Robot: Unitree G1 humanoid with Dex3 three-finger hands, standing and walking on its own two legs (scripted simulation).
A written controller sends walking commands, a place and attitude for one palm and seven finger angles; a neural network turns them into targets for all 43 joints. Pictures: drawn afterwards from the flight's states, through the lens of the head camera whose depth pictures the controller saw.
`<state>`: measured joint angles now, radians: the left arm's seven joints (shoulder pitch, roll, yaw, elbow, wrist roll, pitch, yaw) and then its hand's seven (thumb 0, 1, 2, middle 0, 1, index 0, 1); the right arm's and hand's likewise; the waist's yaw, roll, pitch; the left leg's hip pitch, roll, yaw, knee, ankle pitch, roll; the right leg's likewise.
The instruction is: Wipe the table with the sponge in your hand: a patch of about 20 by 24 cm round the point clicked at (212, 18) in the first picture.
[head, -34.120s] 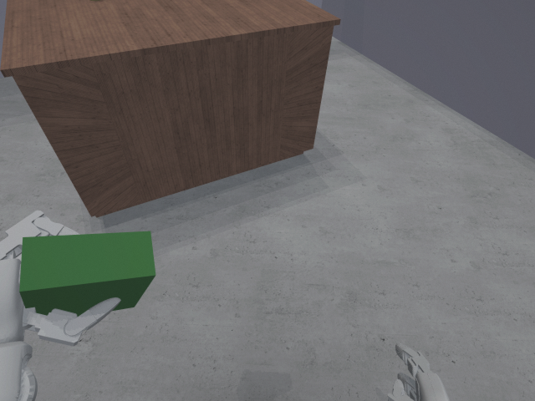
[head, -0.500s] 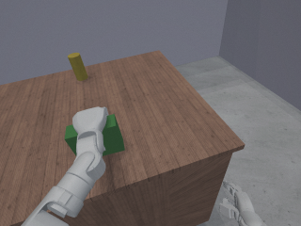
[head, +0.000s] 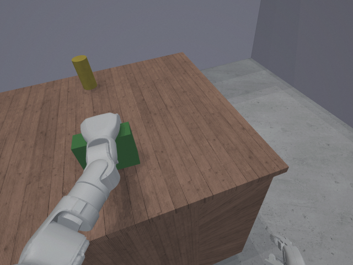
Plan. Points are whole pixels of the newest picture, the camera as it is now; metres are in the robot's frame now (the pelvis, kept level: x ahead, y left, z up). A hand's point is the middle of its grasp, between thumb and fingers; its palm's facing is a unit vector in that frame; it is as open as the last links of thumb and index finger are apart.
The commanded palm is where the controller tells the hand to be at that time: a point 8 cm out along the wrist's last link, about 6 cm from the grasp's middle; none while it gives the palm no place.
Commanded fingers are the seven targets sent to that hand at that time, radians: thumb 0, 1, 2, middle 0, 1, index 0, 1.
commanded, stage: wipe forward along the third lane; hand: left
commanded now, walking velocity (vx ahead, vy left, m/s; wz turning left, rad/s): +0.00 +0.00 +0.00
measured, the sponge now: (110, 155) +0.37 +0.22 +0.06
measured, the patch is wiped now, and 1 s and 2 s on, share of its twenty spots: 0.95 1.00 1.00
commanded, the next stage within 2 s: wipe back along the third lane in 0.78 s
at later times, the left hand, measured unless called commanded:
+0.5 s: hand (108, 127) +0.44 +0.23 +0.10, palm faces -0.06 -0.02 -1.00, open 9.6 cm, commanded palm +0.42 +0.22 +0.12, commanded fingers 0.00 0.10 1.30 -1.20 -1.60 -1.20 -1.60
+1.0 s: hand (108, 117) +0.48 +0.25 +0.09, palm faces -0.07 -0.01 -1.00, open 9.6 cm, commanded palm +0.44 +0.23 +0.12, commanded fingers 0.00 0.10 1.30 -1.20 -1.60 -1.20 -1.60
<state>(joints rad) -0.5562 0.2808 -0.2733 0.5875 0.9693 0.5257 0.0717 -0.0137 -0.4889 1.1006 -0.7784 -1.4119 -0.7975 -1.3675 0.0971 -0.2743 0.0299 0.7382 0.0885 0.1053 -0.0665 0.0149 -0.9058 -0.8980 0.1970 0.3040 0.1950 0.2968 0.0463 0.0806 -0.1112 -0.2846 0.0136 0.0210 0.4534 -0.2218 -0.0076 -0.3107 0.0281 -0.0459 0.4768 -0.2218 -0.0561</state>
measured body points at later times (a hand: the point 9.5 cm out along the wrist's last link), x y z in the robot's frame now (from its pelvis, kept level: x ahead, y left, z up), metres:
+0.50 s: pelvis +0.01 +0.01 +0.00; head +0.02 -0.01 +0.45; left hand +0.43 +0.23 +0.15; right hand +0.16 -0.24 -0.13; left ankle +0.01 +0.13 -0.74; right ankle +0.02 -0.08 -0.74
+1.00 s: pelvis +0.02 +0.02 +0.00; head +0.06 +0.01 +0.45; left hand +0.48 +0.24 +0.15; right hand +0.11 -0.25 -0.14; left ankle +0.01 +0.13 -0.74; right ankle +0.02 -0.08 -0.74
